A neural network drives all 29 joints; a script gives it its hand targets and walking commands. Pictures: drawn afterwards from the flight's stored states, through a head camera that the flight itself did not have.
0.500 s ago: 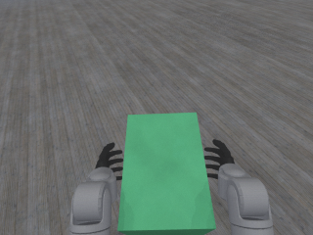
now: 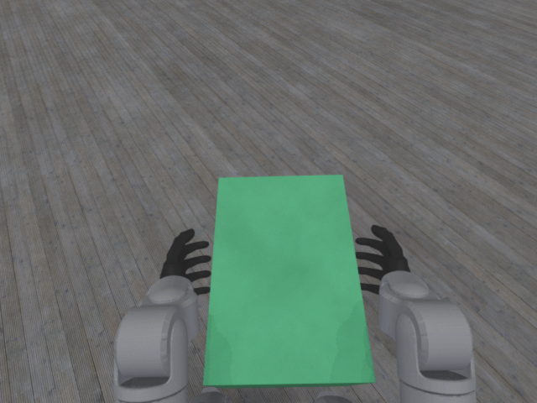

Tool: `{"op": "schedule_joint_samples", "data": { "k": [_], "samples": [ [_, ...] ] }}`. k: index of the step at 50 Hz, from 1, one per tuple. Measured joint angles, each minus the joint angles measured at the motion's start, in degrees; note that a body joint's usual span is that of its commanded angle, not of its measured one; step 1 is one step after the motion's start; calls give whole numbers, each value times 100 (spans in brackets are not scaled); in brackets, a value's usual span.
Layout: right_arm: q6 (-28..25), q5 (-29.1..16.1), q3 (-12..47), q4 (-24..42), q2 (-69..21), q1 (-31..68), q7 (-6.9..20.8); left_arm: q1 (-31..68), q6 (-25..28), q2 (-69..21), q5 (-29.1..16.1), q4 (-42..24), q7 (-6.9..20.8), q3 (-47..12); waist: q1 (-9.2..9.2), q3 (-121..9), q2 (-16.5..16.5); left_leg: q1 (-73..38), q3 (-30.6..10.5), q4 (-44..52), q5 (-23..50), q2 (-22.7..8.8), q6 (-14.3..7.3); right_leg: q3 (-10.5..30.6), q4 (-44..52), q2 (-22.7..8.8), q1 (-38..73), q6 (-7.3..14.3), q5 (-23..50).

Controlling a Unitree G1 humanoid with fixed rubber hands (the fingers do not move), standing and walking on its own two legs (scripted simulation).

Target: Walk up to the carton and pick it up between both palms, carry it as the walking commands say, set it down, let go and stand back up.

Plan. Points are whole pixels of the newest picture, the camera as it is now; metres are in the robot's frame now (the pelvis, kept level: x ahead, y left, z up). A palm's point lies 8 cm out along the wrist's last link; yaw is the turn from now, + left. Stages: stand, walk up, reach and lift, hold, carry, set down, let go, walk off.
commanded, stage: carry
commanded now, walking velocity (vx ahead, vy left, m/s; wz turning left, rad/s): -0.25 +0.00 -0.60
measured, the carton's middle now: (283, 282) +0.31 +0.00 +0.00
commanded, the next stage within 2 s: none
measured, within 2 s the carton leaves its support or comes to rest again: neither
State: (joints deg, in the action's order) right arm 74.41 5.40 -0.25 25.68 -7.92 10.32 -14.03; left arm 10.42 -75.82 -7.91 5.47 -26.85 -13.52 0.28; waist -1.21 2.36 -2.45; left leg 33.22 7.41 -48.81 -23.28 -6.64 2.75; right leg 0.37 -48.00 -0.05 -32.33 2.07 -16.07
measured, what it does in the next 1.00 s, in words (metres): walks backwards, turning right: left foot, then right foot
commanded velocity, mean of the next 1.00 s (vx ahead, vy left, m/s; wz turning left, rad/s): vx -0.25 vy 0.00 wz -0.60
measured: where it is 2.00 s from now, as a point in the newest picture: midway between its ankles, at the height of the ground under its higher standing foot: outside the picture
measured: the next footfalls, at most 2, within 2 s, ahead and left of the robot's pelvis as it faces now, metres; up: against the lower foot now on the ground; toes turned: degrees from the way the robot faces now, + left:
left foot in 0.16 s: +0.04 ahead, +0.14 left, +0.00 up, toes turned -1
right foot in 0.50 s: -0.19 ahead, -0.11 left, +0.00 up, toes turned -22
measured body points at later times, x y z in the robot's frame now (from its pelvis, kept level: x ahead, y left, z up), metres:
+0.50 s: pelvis -0.14 +0.02 +0.02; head -0.13 +0.01 +0.47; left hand +0.17 +0.08 +0.13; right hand +0.10 -0.19 +0.12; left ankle +0.00 +0.14 -0.70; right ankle -0.22 -0.09 -0.70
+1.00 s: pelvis -0.30 +0.10 +0.03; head -0.26 +0.10 +0.48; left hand +0.01 +0.07 +0.11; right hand -0.14 -0.16 +0.12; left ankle -0.21 +0.18 -0.70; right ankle -0.33 -0.02 -0.62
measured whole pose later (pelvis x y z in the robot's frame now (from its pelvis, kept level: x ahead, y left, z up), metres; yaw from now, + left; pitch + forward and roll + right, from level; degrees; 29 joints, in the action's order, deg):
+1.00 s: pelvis -0.30 +0.10 +0.03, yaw -35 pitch +2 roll -1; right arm 72.7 3.7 0.3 25.9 -7.8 9.0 -12.3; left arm 7.4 -75.8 -7.6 5.1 -29.7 -13.8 -0.1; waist -2.2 0.9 -2.0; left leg 20.3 5.6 -32.9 -14.8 -4.5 -0.4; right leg 0.2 -65.1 2.6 -38.3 -2.4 -22.7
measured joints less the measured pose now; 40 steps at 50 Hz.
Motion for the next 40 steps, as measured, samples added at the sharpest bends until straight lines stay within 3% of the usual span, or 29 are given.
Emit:
{"op": "schedule_joint_samples", "data": {
  "k": [2,4,7,9,12,14,16,22,25,26,28,29,33,36,40],
  "samples": [
    [-17,0,-41,-24,2,-10,-4,-35,28,3,-2,26,40,-34,46,39,-11,170,-307,-570,-360,253,13,86,282,7,-33,-55,209],
    [-37,-21,-45,2,5,-18,-5,-87,67,7,-1,-16,53,-55,99,83,15,61,-434,-654,-269,380,4,171,669,58,-17,-135,552],
    [-79,-97,-14,119,4,-6,19,-114,145,11,56,-138,26,-53,191,79,-3,-576,-450,227,-142,509,-18,334,1108,162,-58,-192,980],
    [-154,-125,38,145,-6,30,40,-54,199,9,105,-187,-9,7,247,120,-190,-885,-322,923,514,618,-163,493,1179,141,-113,-249,994],
    [-189,-116,70,142,3,-11,91,-55,189,5,130,-205,-10,25,158,130,-48,-880,-192,1067,821,363,-351,168,-521,252,-565,-332,-642],
    [-154,-109,34,165,8,-67,121,-30,118,4,105,-184,-17,2,70,94,64,-946,-120,1296,975,189,-345,-33,-1742,181,-683,-368,-808],
    [-121,-83,-16,184,8,-89,134,-11,89,4,64,-151,-25,-35,-22,5,181,-960,-53,1495,1148,17,-311,-151,-2066,62,-472,-422,-830],
    [-98,44,-80,189,-9,56,116,119,39,-17,-29,-191,-99,-53,-203,-299,454,-682,229,1574,1460,-484,-175,-332,-248,-64,896,-463,-1277],
    [-79,96,-84,162,-15,116,67,246,10,-43,-30,-118,-67,5,-274,-478,437,-333,433,1262,1494,-678,-53,-310,1272,-116,1528,-317,-561],
    [-115,107,-122,103,-10,114,54,242,73,-47,-32,-24,-41,-15,-276,-487,488,-145,374,934,918,-713,77,-234,1183,-66,1359,-242,-561],
    [-112,90,-203,4,-4,36,-1,181,100,-33,-66,140,22,-89,-122,-408,469,226,61,-85,-392,-447,284,-61,920,-100,1076,-224,-516],
    [-74,55,-224,-9,2,-4,-28,138,93,-25,-70,195,60,-108,-18,-345,437,372,-44,-604,-626,-293,303,30,919,-132,1007,-239,-433],
    [25,-189,-82,191,17,-109,-18,-4,207,-4,20,214,136,-33,358,-77,320,537,-216,-1734,-307,51,290,364,1141,-98,828,-260,39],
    [-15,-259,60,358,19,-109,-58,-46,331,2,57,111,140,28,481,15,262,264,-305,-1498,-160,201,307,543,1256,35,653,-243,335],
    [-101,-264,57,400,6,-28,-48,-80,381,8,103,-68,101,-26,448,-44,170,-351,-430,-514,-257,436,254,723,1415,199,363,-283,726]
  ]
}}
